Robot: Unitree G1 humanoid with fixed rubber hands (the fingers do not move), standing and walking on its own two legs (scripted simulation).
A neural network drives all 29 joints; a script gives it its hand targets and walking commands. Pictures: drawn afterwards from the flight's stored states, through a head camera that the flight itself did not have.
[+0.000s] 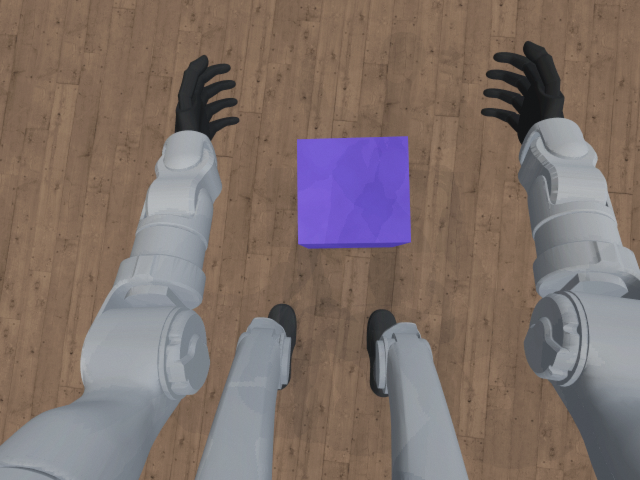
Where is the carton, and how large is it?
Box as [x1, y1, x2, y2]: [297, 136, 410, 248]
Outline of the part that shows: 407,136 297,139 298,243 308,248 394,246 409,242 410,222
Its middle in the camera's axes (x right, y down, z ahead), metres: +0.06 -0.08 +0.85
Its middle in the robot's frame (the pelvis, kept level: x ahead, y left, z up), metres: +0.48 -0.02 -0.51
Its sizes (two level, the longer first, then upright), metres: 0.210 0.200 0.250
